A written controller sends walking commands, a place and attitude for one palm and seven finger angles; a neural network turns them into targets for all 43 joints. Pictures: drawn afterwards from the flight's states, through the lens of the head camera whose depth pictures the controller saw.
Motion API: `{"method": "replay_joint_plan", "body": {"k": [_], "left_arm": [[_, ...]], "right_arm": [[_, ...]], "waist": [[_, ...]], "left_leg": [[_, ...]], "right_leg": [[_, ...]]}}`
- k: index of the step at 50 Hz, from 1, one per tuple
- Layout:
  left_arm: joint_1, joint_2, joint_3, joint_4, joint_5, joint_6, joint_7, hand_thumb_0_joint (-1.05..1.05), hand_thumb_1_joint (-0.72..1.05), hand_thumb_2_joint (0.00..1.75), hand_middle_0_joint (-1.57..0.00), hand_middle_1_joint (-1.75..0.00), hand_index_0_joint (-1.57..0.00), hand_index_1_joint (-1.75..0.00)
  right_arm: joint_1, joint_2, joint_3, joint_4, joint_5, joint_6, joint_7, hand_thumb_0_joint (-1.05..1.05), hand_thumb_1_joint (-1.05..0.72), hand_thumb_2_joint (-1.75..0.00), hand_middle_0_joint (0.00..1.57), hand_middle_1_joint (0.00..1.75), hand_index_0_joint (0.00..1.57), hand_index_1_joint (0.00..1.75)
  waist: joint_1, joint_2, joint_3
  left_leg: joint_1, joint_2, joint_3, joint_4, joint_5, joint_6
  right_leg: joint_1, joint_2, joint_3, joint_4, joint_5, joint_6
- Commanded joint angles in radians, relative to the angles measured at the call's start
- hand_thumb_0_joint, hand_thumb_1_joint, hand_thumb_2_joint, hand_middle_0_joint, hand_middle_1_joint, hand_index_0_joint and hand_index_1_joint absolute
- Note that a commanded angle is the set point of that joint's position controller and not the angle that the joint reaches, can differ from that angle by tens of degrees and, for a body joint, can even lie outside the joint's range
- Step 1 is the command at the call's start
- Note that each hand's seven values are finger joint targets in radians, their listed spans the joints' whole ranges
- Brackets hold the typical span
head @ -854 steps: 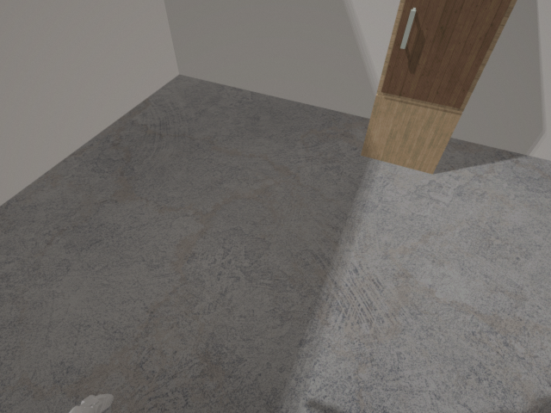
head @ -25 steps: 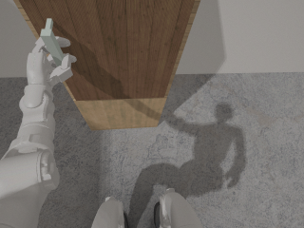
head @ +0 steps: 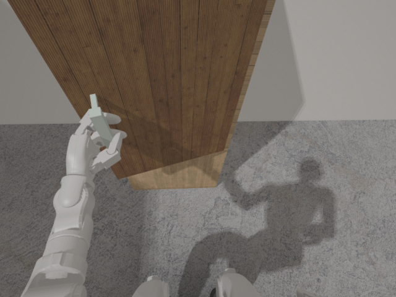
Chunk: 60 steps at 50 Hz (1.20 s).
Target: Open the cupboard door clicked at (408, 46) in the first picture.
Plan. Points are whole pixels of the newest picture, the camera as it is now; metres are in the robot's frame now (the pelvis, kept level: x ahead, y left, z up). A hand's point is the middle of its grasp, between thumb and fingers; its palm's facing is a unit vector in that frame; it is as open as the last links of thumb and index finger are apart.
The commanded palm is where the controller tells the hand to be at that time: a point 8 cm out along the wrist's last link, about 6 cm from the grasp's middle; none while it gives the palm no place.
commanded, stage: pull the door open along its arc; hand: left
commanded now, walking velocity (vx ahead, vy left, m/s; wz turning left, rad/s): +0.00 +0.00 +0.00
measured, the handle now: (105, 127) +0.45 +0.18 +0.03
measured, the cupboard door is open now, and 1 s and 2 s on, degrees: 16 47 49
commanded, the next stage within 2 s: open thumb and fingers to let go in 0.58 s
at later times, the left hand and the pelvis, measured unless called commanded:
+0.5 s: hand (164, 200) +0.29 +0.06 +0.03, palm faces +0.42 -0.91 +0.00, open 6.0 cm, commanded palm +0.23 +0.09 +0.03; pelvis -0.01 -0.04 +0.00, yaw +4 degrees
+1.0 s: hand (180, 209) +0.28 +0.03 +0.03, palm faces +0.41 -0.91 -0.01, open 8.3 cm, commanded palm +0.23 +0.07 +0.03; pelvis -0.02 -0.07 -0.01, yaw +6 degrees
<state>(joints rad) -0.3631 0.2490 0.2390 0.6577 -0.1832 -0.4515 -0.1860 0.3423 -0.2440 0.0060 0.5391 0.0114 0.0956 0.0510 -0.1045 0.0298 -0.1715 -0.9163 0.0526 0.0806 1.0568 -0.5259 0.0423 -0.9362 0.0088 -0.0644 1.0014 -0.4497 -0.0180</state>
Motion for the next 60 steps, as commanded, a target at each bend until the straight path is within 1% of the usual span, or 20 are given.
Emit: {"method": "replay_joint_plan", "body": {"k": [1, 6, 8, 10, 11, 12, 14, 18, 24, 30, 33, 34, 37, 40, 41, 43, 48, 54, 56, 60], "left_arm": [[0.025, 0.052, 0.081, -0.296, -0.052, -0.069, 0.222, 0.00, 0.90, 0.90, -0.40, -1.35, -0.40, -1.35], [0.101, -0.085, -0.042, -0.429, 0.071, -0.089, 0.454, 0.00, 0.90, 0.90, -0.40, -1.35, -0.40, -1.35], [0.106, -0.150, -0.102, -0.453, 0.126, -0.088, 0.538, 0.00, 0.90, 0.90, -0.40, -1.35, -0.40, -1.35], [0.125, -0.216, -0.159, -0.478, 0.169, -0.078, 0.623, 0.00, 0.90, 0.90, -0.40, -1.35, -0.40, -1.35], [0.134, -0.234, -0.183, -0.487, 0.197, -0.073, 0.665, 0.00, 0.90, 0.90, -0.40, -1.35, -0.40, -1.35], [0.149, -0.264, -0.218, -0.496, 0.223, -0.068, 0.697, 0.00, 0.90, 0.90, -0.40, -1.35, -0.40, -1.35], [0.145, -0.303, -0.287, -0.503, 0.267, -0.054, 0.727, 0.00, 0.90, 0.90, -0.40, -1.35, -0.40, -1.35], [0.160, -0.350, -0.385, -0.536, 0.318, -0.043, 0.732, 0.00, 0.90, 0.90, -0.40, -1.35, -0.40, -1.35], [0.274, -0.431, -0.479, -0.572, 0.293, -0.027, 0.722, 0.00, 0.90, 0.90, -0.40, -1.35, -0.40, -1.35], [0.460, -0.462, -0.528, -0.652, 0.311, -0.015, 0.721, 0.00, 0.90, 0.90, -0.40, -1.35, -0.40, -1.35], [0.362, -0.423, -0.495, -0.650, 0.313, -0.005, 0.740, 0.00, 0.90, 0.90, -0.40, -1.35, -0.40, -1.35], [0.269, -0.398, -0.469, -0.620, 0.312, -0.005, 0.752, 0.00, 0.90, 0.90, -0.40, -1.35, -0.40, -1.35], [0.249, -0.377, -0.430, -0.587, 0.304, -0.014, 0.762, 0.00, 0.69, 0.81, -0.38, -1.33, -0.38, -1.33], [0.247, -0.373, -0.424, -0.592, 0.291, -0.023, 0.752, 0.00, 0.48, 0.72, -0.37, -1.30, -0.37, -1.30], [0.247, -0.368, -0.424, -0.603, 0.296, -0.022, 0.749, 0.00, 0.41, 0.69, -0.36, -1.30, -0.36, -1.30], [0.224, -0.383, -0.440, -0.585, 0.294, -0.014, 0.742, 0.00, 0.27, 0.63, -0.35, -1.28, -0.35, -1.28], [0.214, -0.368, -0.427, -0.575, 0.279, -0.009, 0.726, 0.00, -0.08, 0.48, -0.33, -1.24, -0.33, -1.24], [0.206, -0.378, -0.430, -0.569, 0.277, -0.012, 0.727, 0.00, -0.50, 0.30, -0.30, -1.20, -0.30, -1.20], [0.227, -0.365, -0.413, -0.556, 0.275, -0.009, 0.727, 0.00, -0.50, 0.30, -0.30, -1.20, -0.30, -1.20], [0.196, -0.380, -0.424, -0.554, 0.275, -0.010, 0.733, 0.00, -0.50, 0.30, -0.27, -1.00, -0.27, -1.00]], "right_arm": [[0.021, -0.123, -0.061, -0.112, -0.007, -0.064, 0.004, 0.00, -0.90, -0.90, 0.20, 0.30, 0.20, 0.30], [-0.019, -0.097, -0.066, -0.121, -0.043, -0.077, 0.020, 0.00, -0.90, -0.90, 0.20, 0.30, 0.20, 0.30], [-0.042, -0.085, -0.064, -0.116, -0.053, -0.077, 0.025, 0.00, -0.90, -0.90, 0.20, 0.30, 0.20, 0.30], [-0.068, -0.074, -0.063, -0.122, -0.062, -0.081, 0.029, 0.00, -0.90, -0.90, 0.20, 0.30, 0.20, 0.30], [-0.071, -0.071, -0.064, -0.122, -0.067, -0.085, 0.028, 0.00, -0.90, -0.90, 0.20, 0.30, 0.20, 0.30], [-0.083, -0.067, -0.066, -0.120, -0.070, -0.088, 0.029, 0.00, -0.90, -0.90, 0.20, 0.30, 0.20, 0.30], [-0.096, -0.062, -0.064, -0.114, -0.075, -0.093, 0.026, 0.00, -0.90, -0.90, 0.20, 0.30, 0.20, 0.30], [-0.124, -0.049, -0.061, -0.108, -0.081, -0.109, 0.009, 0.00, -0.90, -0.90, 0.20, 0.30, 0.20, 0.30], [-0.180, -0.029, -0.046, -0.113, -0.078, -0.152, -0.007, 0.00, -0.90, -0.90, 0.20, 0.30, 0.20, 0.30], [-0.211, -0.007, -0.033, -0.131, -0.080, -0.193, -0.009, 0.00, -0.90, -0.90, 0.20, 0.30, 0.20, 0.30], [-0.214, -0.012, -0.032, -0.117, -0.081, -0.200, -0.018, 0.00, -0.90, -0.90, 0.20, 0.30, 0.20, 0.30], [-0.216, -0.016, -0.029, -0.103, -0.081, -0.200, -0.023, 0.00, -0.90, -0.90, 0.20, 0.30, 0.20, 0.30], [-0.233, -0.010, -0.030, -0.096, -0.083, -0.209, -0.033, 0.00, -0.90, -0.90, 0.20, 0.30, 0.20, 0.30], [-0.227, -0.013, -0.036, -0.095, -0.081, -0.213, -0.036, 0.00, -0.90, -0.90, 0.20, 0.30, 0.20, 0.30], [-0.220, -0.016, -0.039, -0.098, -0.080, -0.210, -0.035, 0.00, -0.90, -0.90, 0.20, 0.30, 0.20, 0.30], [-0.214, -0.018, -0.039, -0.094, -0.079, -0.206, -0.035, 0.00, -0.90, -0.90, 0.20, 0.30, 0.20, 0.30], [-0.212, -0.022, -0.041, -0.093, -0.075, -0.197, -0.041, 0.00, -0.90, -0.90, 0.20, 0.30, 0.20, 0.30], [-0.203, -0.025, -0.042, -0.093, -0.076, -0.193, -0.040, 0.00, -0.90, -0.90, 0.20, 0.30, 0.20, 0.30], [-0.207, -0.026, -0.042, -0.096, -0.076, -0.190, -0.042, 0.00, -0.90, -0.90, 0.20, 0.30, 0.20, 0.30], [-0.206, -0.026, -0.041, -0.096, -0.075, -0.188, -0.040, 0.00, -0.90, -0.90, 0.20, 0.30, 0.20, 0.30]], "waist": [[0.105, -0.014, -0.327], [0.108, -0.040, -0.353], [0.105, -0.016, -0.342], [0.105, -0.030, -0.335], [0.098, -0.075, -0.340], [0.101, -0.052, -0.355], [0.084, -0.069, -0.339], [0.070, -0.090, -0.326], [0.068, -0.121, -0.262], [0.090, -0.126, -0.256], [0.071, -0.127, -0.217], [0.055, -0.131, -0.174], [0.067, -0.149, -0.184], [0.071, -0.154, -0.240], [0.078, -0.141, -0.270], [0.062, -0.152, -0.259], [0.061, -0.183, -0.256], [0.067, -0.167, -0.265], [0.073, -0.175, -0.267], [0.073, -0.157, -0.248]], "left_leg": [[0.202, -0.033, -0.073, -0.116, 0.548, -0.044], [0.206, -0.036, -0.071, -0.091, 0.543, -0.049], [0.212, -0.038, -0.071, -0.090, 0.516, -0.054], [0.204, -0.044, -0.071, -0.092, 0.472, -0.051], [0.197, -0.045, -0.076, -0.087, 0.459, -0.047], [0.205, -0.047, -0.075, -0.089, 0.448, -0.049], [0.203, -0.051, -0.074, -0.090, 0.407, -0.044], [0.197, -0.057, -0.071, -0.090, 0.338, -0.035], [0.164, -0.067, -0.076, -0.093, 0.243, -0.033], [0.128, -0.080, -0.082, -0.084, 0.213, -0.038], [0.103, -0.080, -0.090, -0.059, 0.184, -0.040], [0.078, -0.081, -0.093, -0.048, 0.150, -0.040], [0.035, -0.087, -0.096, -0.026, 0.111, -0.041], [0.028, -0.089, -0.094, -0.019, 0.123, -0.042], [0.036, -0.088, -0.094, -0.023, 0.141, -0.041], [0.038, -0.087, -0.092, -0.022, 0.141, -0.039], [0.020, -0.086, -0.095, -0.019, 0.139, -0.038], [0.043, -0.086, -0.097, -0.029, 0.155, -0.037], [0.038, -0.085, -0.097, -0.031, 0.162, -0.036], [0.048, -0.086, -0.092, -0.037, 0.145, -0.037]], "right_leg": [[0.310, 0.028, -0.001, -0.049, 0.448, -0.002], [0.322, 0.016, 0.006, -0.018, 0.474, -0.008], [0.301, 0.008, 0.005, -0.014, 0.447, -0.010], [0.308, 0.006, 0.004, -0.023, 0.427, -0.011], [0.314, 0.009, 0.005, -0.028, 0.424, -0.010], [0.314, 0.006, 0.007, -0.027, 0.415, -0.010], [0.313, 0.002, 0.009, -0.041, 0.401, -0.009], [0.334, -0.007, 0.031, -0.072, 0.376, -0.008], [0.352, -0.028, 0.059, -0.129, 0.297, 0.001], [0.393, -0.057, 0.109, -0.155, 0.298, 0.012], [0.357, -0.068, 0.136, -0.167, 0.246, 0.017], [0.322, -0.073, 0.152, -0.182, 0.176, 0.020], [0.330, -0.091, 0.200, -0.203, 0.097, 0.027], [0.374, -0.102, 0.222, -0.196, 0.150, 0.035], [0.389, -0.098, 0.211, -0.181, 0.175, 0.029], [0.381, -0.100, 0.207, -0.181, 0.194, 0.036], [0.400, -0.107, 0.221, -0.186, 0.213, 0.041], [0.381, -0.094, 0.187, -0.167, 0.212, 0.032], [0.389, -0.091, 0.181, -0.164, 0.218, 0.029], [0.362, -0.087, 0.177, -0.170, 0.163, 0.026]]}}
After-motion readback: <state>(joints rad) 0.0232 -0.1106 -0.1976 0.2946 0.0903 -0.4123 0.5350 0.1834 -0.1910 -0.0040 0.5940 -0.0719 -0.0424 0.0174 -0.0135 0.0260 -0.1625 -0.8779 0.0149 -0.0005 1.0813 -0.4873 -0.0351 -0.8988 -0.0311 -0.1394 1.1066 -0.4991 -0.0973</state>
